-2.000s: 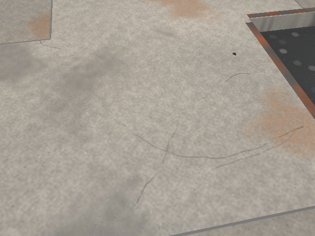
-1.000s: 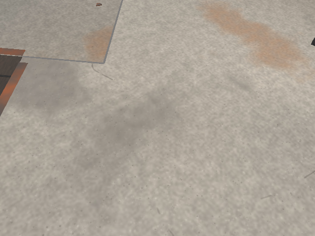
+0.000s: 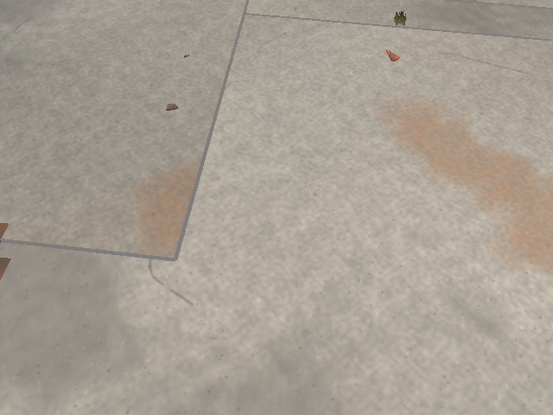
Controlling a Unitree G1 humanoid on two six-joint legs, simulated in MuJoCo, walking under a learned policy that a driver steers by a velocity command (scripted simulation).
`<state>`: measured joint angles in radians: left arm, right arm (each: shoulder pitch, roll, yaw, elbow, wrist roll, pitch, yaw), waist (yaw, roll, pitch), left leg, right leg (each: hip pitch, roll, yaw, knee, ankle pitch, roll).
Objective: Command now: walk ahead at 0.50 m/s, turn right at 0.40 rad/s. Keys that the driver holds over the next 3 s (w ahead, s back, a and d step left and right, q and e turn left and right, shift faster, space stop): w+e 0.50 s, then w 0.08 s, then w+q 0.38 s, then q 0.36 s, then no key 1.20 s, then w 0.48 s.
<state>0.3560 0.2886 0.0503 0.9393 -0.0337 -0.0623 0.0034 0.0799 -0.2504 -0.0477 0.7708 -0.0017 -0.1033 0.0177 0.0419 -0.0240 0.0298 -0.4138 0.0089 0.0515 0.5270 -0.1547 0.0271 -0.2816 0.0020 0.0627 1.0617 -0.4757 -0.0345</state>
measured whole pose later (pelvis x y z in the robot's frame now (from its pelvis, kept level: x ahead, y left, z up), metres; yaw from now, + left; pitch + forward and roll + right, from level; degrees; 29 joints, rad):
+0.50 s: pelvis +0.26 -0.08 -0.01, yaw -17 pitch +1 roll +2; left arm 0.12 0.29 0.08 0.73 -0.02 -0.04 -0.04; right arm 0.24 -0.29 -0.07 0.88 0.02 -0.07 -0.01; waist -0.02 -0.01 0.07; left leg -0.20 0.07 0.06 1.07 -0.52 -0.03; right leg -0.48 0.03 -0.05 0.66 -0.20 -0.10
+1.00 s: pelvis +0.56 -0.13 -0.01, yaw -13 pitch +3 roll +0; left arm 0.31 0.29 0.07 0.86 0.01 -0.03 0.03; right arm 0.09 -0.27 -0.05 0.77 0.01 -0.08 0.06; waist 0.03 0.01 0.02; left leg -0.52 -0.03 0.05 0.55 -0.06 0.10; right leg 0.04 0.02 -0.11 0.52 -0.44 -0.03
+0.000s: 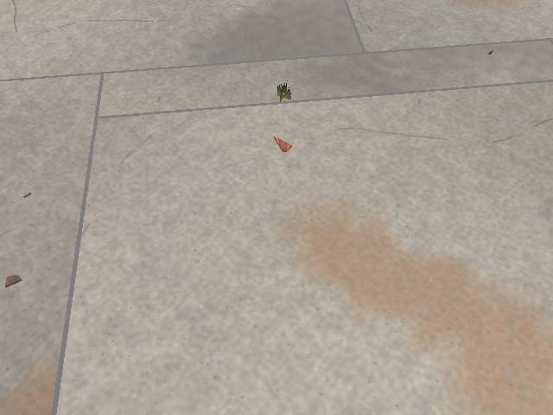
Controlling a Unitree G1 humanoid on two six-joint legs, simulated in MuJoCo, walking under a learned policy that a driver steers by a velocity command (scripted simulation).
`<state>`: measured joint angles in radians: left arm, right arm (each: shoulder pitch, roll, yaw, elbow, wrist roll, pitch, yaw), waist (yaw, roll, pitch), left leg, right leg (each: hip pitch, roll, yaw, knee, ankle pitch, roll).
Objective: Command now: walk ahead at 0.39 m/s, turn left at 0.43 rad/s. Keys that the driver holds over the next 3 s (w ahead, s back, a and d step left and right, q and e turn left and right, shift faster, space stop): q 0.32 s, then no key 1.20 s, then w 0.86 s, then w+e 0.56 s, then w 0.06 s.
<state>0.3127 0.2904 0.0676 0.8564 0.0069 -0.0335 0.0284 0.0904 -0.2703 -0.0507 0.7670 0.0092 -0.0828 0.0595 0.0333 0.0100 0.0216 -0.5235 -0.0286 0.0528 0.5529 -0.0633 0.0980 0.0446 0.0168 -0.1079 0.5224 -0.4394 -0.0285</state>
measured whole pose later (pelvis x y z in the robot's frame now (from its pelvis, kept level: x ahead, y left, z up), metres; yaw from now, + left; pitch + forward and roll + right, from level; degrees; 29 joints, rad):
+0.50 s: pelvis +0.19 -0.02 +0.01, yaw +16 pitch +3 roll +0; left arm 0.15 0.27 0.04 0.70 0.03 -0.05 0.02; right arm 0.17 -0.31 -0.06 0.69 0.00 0.02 -0.03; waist -0.01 0.03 0.01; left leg -0.36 -0.12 -0.17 0.84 -0.54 -0.01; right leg -0.42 0.03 0.05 0.53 -0.16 0.00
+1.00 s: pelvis +0.21 +0.01 +0.02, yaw +17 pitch -1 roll +0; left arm 0.20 0.24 0.04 0.83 0.01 -0.01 0.02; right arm 0.24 -0.22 -0.02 0.81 -0.01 0.00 -0.02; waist 0.02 0.00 0.02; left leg -0.19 -0.01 -0.06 0.54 -0.34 0.00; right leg -0.28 -0.01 0.04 0.52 -0.22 0.04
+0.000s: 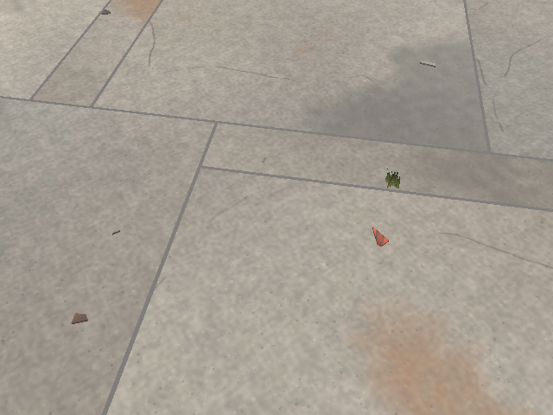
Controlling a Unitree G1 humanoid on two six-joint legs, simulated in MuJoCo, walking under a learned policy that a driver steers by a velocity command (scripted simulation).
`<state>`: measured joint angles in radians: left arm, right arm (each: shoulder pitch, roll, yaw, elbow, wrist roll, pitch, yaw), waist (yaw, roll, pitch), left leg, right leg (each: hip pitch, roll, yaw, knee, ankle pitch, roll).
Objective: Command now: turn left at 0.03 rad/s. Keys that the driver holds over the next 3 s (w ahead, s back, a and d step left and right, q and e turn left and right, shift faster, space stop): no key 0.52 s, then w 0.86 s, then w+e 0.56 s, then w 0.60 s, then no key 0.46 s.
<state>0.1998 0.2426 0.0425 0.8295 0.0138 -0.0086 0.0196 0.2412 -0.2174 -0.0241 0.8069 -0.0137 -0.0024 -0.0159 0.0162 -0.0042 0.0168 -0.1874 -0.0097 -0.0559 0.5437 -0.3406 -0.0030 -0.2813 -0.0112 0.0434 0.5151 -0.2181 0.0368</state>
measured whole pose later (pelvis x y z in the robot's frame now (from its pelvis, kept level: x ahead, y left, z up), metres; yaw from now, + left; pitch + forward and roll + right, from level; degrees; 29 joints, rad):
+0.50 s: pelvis +0.01 +0.01 +0.00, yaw +0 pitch -2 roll +0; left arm 0.18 0.23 0.05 1.03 0.00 0.02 0.05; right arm 0.27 -0.22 -0.03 0.96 0.00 -0.01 -0.03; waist 0.01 0.00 0.04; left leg -0.13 -0.02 -0.04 0.50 -0.33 0.01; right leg -0.24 -0.02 0.06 0.50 -0.23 0.05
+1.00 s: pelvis +0.12 -0.04 +0.01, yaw -1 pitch +0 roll +1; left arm 0.43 0.19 0.02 1.09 0.00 -0.09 -0.01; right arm 0.17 -0.28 -0.07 0.91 0.02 -0.08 0.00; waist 0.06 0.03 0.00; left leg -0.59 0.09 0.00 0.95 -0.15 0.03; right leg 0.01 0.04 -0.02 0.23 -0.24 -0.06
